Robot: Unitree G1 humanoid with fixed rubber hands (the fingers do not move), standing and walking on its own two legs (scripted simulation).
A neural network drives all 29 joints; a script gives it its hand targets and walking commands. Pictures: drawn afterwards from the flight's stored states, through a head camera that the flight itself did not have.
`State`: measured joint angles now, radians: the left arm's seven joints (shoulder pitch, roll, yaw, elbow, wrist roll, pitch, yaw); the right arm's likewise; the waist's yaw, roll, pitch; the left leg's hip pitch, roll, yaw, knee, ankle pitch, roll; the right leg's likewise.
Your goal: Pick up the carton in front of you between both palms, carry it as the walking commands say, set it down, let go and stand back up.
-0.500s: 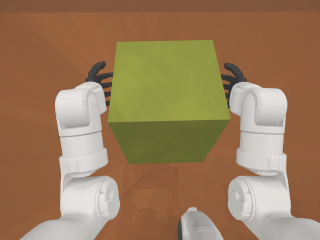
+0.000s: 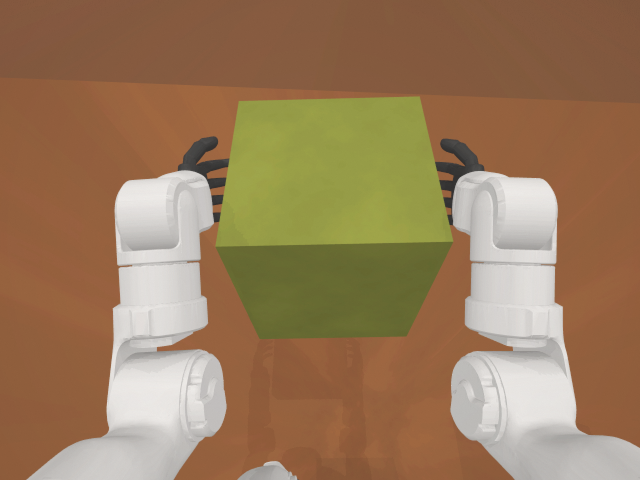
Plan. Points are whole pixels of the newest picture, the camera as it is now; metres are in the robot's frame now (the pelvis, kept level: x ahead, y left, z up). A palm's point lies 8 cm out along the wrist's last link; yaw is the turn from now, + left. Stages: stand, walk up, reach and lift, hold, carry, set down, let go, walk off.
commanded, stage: carry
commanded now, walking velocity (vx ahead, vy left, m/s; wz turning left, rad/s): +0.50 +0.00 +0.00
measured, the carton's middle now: (331, 230) +0.39 +0.01 +0.10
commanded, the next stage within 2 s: none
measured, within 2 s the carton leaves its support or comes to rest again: neither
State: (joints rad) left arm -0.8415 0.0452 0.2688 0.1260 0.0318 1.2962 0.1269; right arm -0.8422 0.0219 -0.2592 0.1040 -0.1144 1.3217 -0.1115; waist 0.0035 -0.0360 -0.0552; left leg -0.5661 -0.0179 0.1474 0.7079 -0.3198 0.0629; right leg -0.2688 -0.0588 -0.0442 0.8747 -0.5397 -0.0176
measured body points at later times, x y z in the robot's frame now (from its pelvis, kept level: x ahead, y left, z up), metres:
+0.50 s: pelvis +0.29 -0.03 +0.05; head +0.32 -0.03 +0.50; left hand +0.66 +0.15 +0.19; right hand +0.69 -0.15 +0.19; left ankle +0.21 +0.08 -0.57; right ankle +0.35 -0.11 -0.67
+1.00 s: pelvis +0.58 +0.01 +0.09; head +0.62 +0.02 +0.54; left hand +0.99 +0.13 +0.24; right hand +0.95 -0.17 +0.23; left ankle +0.59 +0.09 -0.64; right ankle +0.61 -0.10 -0.55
